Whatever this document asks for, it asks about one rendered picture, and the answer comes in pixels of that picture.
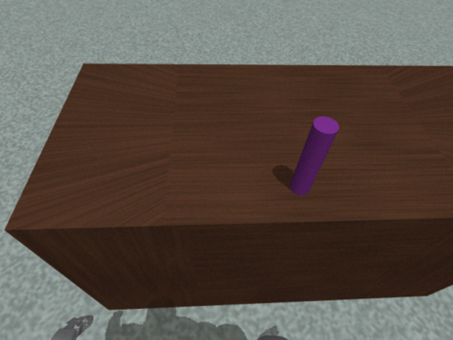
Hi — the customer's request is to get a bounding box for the can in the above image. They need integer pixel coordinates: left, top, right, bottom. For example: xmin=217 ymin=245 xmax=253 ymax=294
xmin=290 ymin=116 xmax=339 ymax=196

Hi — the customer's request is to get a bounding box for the left robot hand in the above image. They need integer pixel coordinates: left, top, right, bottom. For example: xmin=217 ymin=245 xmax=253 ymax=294
xmin=51 ymin=315 xmax=93 ymax=340

